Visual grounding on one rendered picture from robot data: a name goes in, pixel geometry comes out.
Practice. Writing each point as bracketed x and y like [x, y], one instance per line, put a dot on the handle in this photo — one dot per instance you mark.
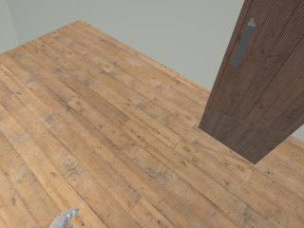
[243, 42]

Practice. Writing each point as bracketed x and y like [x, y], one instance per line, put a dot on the robot left hand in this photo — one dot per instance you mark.
[62, 220]

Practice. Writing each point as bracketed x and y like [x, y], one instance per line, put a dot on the cupboard door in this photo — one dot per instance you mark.
[267, 85]

